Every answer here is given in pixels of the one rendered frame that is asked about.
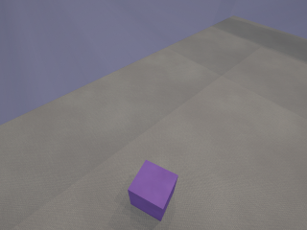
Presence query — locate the carton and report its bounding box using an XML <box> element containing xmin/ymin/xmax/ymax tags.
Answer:
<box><xmin>128</xmin><ymin>160</ymin><xmax>178</xmax><ymax>221</ymax></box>

